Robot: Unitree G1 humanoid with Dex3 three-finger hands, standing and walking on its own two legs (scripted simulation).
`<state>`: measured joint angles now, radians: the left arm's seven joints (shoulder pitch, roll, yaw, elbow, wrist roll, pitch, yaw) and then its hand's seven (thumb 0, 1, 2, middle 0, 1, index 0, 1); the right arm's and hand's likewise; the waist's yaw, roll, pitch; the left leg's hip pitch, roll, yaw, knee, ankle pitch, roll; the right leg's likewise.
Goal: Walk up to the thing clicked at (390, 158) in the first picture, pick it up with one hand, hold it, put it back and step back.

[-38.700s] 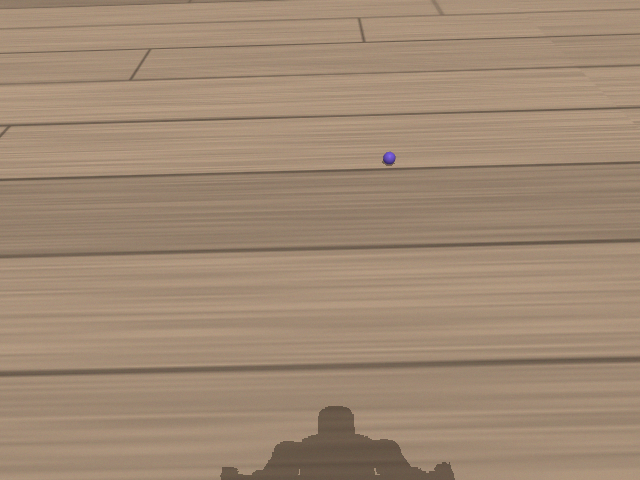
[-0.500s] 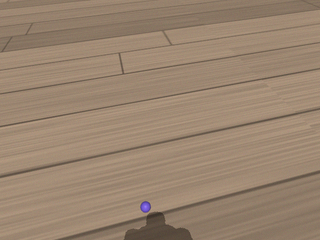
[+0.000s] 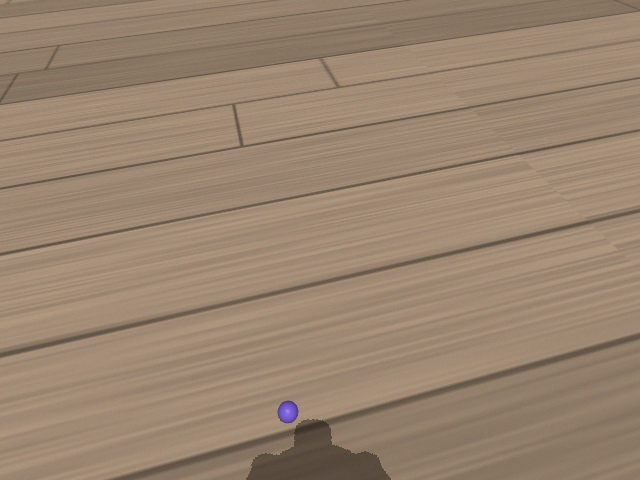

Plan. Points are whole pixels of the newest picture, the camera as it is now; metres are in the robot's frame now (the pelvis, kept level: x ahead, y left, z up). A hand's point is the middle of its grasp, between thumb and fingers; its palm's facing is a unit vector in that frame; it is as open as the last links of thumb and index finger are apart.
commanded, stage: stand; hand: left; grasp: from above
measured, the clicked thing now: (287, 411) +0.48 +0.16 -0.75
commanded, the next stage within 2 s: step back in 1.28 s
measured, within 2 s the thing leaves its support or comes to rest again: neither
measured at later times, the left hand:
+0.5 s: hand out of the picture +0.07 +0.24 -0.16, palm faces +0.02 -0.94 -0.34, open 7.4 cm
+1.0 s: hand out of the picture +0.09 +0.24 -0.15, palm faces +0.01 -0.94 -0.34, open 7.4 cm
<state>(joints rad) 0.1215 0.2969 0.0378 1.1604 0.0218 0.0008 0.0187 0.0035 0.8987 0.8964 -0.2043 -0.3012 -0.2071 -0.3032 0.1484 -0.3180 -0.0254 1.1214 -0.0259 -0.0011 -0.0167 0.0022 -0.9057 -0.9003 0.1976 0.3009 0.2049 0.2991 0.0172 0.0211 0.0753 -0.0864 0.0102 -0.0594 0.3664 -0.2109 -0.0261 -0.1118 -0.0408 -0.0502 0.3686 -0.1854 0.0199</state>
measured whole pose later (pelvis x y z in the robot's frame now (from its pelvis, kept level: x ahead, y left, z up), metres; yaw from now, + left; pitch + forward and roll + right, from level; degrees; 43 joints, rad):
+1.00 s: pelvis +0.01 +0.00 +0.00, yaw -1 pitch -3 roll +0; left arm 0.09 0.32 0.03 1.15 0.01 -0.01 0.00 0.00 0.90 0.90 -0.20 -0.30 -0.21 -0.30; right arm 0.12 -0.34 -0.01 1.13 -0.02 -0.01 -0.01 0.00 -0.91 -0.90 0.20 0.30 0.21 0.30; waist 0.01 0.02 0.06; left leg -0.07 0.02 -0.05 0.33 -0.20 -0.03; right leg -0.11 -0.03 -0.04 0.34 -0.18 0.01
